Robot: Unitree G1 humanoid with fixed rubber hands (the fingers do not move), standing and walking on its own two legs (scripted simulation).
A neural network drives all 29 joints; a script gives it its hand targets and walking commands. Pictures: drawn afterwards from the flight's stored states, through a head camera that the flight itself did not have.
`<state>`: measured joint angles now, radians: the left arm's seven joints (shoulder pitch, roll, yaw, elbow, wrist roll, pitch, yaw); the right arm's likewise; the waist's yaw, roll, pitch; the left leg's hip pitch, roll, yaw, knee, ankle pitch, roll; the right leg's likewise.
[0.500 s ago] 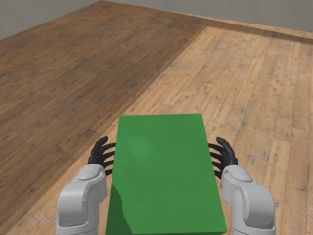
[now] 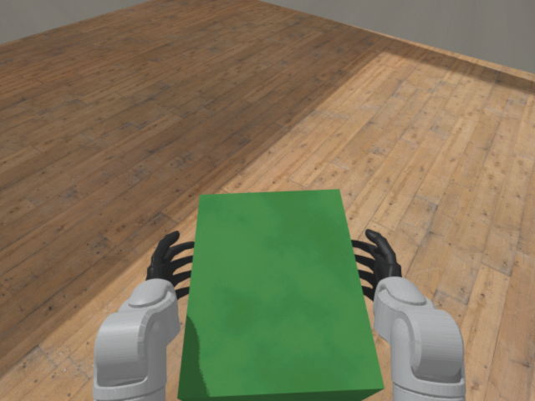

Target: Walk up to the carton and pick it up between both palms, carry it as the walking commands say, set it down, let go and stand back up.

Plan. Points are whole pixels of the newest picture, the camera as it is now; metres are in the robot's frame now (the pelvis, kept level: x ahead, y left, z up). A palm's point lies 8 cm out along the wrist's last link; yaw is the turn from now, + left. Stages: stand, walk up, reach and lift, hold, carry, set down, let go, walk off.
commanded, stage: carry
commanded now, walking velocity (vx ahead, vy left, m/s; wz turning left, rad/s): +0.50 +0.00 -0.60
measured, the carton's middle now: (274, 307) +0.28 +0.00 +0.01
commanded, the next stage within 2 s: none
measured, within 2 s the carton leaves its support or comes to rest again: neither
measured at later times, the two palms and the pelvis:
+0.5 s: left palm (247, 166) +0.51 +0.04 +0.08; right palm (410, 188) +0.46 -0.25 +0.08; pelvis +0.22 -0.06 +0.00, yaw -9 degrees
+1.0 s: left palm (302, 86) +0.80 -0.09 +0.09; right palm (426, 118) +0.66 -0.34 +0.10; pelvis +0.49 -0.09 +0.01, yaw -28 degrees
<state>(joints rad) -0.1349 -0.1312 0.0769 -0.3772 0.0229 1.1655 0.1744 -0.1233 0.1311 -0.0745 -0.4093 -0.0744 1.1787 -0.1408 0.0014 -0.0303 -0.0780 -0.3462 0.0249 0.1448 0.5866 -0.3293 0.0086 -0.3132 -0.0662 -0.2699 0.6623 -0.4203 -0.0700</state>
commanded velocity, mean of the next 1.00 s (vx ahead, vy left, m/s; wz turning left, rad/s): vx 0.50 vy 0.00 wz -0.60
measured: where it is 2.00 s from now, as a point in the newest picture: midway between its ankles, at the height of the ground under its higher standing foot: (346, 240)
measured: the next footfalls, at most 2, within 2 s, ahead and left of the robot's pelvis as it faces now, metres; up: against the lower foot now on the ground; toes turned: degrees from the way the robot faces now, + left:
right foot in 0.34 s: +0.25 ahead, -0.17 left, +0.00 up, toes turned -16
left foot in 0.68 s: +0.47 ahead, +0.04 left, +0.00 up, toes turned -7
